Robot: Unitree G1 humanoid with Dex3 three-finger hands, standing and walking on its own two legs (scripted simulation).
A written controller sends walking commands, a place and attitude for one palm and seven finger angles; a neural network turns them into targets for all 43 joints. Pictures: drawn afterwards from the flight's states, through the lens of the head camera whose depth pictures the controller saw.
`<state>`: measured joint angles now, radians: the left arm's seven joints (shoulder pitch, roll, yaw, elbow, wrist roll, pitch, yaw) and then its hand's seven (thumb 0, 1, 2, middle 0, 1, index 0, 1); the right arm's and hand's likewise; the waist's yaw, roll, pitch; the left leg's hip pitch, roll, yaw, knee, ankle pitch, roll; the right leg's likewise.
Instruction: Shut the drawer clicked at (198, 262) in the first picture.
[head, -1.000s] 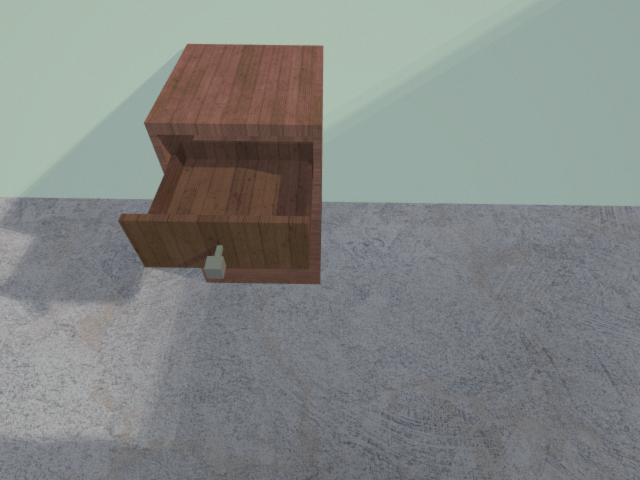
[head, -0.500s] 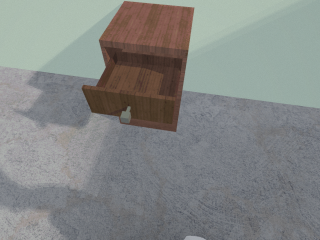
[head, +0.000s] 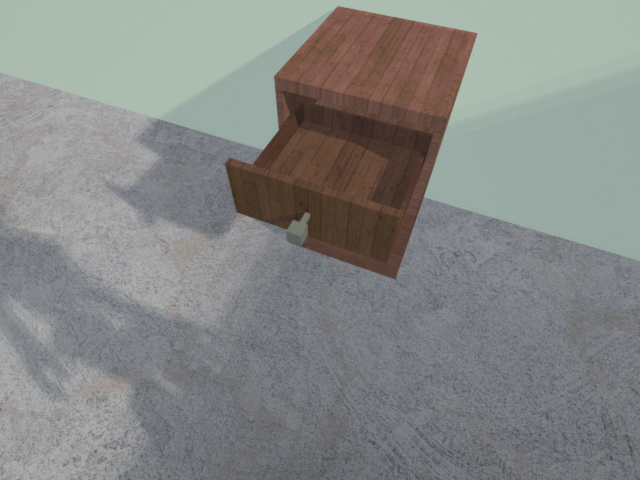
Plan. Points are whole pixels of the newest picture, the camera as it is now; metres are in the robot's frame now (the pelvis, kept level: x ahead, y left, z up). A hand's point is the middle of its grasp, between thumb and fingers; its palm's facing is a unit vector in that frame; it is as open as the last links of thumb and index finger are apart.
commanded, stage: stand and wait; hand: left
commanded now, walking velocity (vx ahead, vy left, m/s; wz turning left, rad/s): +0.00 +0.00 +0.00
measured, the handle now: (300, 226) +0.61 +0.11 -0.18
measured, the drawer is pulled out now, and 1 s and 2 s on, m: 0.29 0.29 0.29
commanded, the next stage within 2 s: look at it before walking up in 0.36 s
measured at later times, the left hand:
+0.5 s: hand out of the picture +0.05 +0.19 -0.16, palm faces +0.00 -0.97 -0.23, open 7.4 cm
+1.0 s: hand out of the picture -0.01 +0.17 -0.17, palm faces +0.02 -0.98 -0.17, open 7.4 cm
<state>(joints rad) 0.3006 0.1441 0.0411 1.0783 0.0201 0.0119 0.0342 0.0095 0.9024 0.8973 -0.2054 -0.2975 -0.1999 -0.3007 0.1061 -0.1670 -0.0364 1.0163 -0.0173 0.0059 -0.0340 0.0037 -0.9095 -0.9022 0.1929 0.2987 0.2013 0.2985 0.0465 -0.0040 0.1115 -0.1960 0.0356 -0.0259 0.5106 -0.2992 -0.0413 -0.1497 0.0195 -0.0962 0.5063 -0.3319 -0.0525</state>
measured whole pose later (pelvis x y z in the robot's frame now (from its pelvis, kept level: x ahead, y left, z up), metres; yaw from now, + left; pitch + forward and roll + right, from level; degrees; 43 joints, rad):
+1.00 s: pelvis +0.01 +0.01 +0.01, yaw -2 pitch -1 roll +0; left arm 0.30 0.12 0.02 1.14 0.01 -0.01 0.04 0.01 0.91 0.90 -0.20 -0.30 -0.20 -0.30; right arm 0.28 -0.12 -0.02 1.14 -0.02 0.00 -0.06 0.01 -0.92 -0.90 0.20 0.30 0.20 0.30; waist 0.00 0.00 0.06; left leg -0.11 0.04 0.02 0.39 -0.25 -0.03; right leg -0.08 0.03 -0.05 0.38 -0.28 -0.04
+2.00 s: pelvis -0.01 -0.02 +0.00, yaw -14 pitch +0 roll +1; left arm 0.18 0.18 0.07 1.00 0.03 -0.02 -0.01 0.01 0.90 0.90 -0.20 -0.30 -0.20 -0.30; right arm 0.28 -0.17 -0.05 1.04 -0.03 0.01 -0.02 0.01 -0.91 -0.90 0.20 0.30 0.21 0.30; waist 0.00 0.03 0.10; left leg -0.26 0.06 0.02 0.70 -0.45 -0.02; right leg -0.21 0.01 -0.04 0.56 -0.33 -0.04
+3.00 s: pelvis +0.24 -0.08 +0.00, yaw -14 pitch -1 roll +1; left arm 0.13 0.20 0.08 1.00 0.01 0.04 0.04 0.01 0.91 0.90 -0.21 -0.30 -0.20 -0.30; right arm 0.13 -0.18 -0.05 0.97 -0.03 0.04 -0.05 0.00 -0.91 -0.90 0.20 0.30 0.20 0.30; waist 0.01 -0.01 0.17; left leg -0.29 0.04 0.06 0.53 -0.22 -0.02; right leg -0.34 0.02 0.01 0.94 -0.59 0.00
